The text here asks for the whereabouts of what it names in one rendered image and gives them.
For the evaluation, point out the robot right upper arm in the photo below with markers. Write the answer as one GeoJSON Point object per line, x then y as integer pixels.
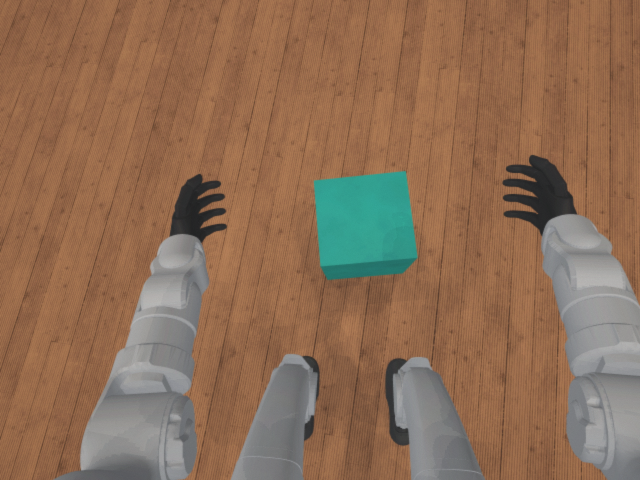
{"type": "Point", "coordinates": [603, 423]}

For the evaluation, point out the robot right hand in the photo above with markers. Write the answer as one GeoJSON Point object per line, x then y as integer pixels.
{"type": "Point", "coordinates": [551, 189]}

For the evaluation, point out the robot left forearm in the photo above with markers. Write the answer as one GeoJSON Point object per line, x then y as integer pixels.
{"type": "Point", "coordinates": [158, 353]}

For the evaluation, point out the left robot thigh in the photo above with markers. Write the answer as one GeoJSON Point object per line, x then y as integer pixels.
{"type": "Point", "coordinates": [274, 447]}

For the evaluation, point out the robot right forearm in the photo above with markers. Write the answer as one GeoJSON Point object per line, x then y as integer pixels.
{"type": "Point", "coordinates": [596, 302]}

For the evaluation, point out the carton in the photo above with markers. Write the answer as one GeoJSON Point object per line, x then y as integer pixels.
{"type": "Point", "coordinates": [365, 225]}

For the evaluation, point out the left robot foot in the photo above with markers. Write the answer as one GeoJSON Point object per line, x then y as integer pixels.
{"type": "Point", "coordinates": [309, 426]}

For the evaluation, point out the robot left upper arm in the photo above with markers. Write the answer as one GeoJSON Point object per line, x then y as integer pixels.
{"type": "Point", "coordinates": [148, 436]}

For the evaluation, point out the robot left hand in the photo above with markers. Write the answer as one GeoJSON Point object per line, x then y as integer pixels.
{"type": "Point", "coordinates": [186, 219]}

